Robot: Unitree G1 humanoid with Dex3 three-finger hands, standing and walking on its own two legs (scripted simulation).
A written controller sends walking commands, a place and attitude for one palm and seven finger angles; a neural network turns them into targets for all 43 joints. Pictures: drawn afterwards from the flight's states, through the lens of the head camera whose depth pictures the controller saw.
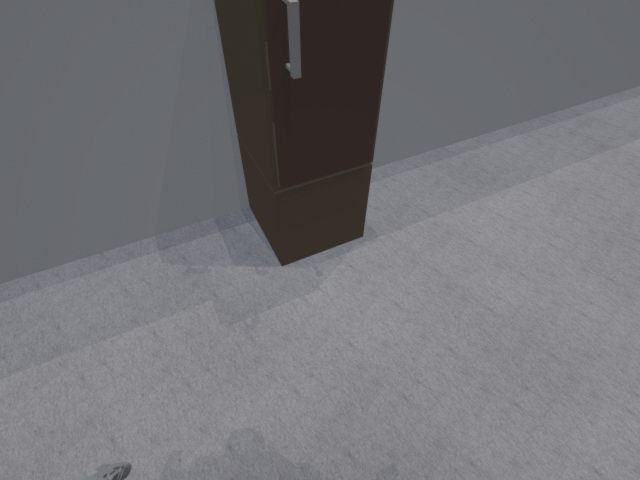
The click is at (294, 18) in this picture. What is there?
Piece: cupboard door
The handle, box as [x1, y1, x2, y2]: [282, 0, 300, 78]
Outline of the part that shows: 282,0 287,4 290,62 286,63 286,67 290,71 290,75 293,78 300,77 298,1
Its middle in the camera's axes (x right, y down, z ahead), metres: -0.07 -0.48 +0.92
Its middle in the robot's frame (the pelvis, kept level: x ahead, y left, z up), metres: +1.02 +0.13 +0.13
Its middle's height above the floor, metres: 0.89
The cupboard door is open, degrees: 0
